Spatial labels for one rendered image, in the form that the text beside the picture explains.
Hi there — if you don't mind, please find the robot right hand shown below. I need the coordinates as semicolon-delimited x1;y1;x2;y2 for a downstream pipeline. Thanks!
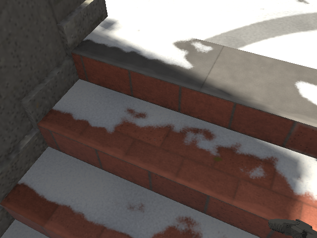
268;218;317;238

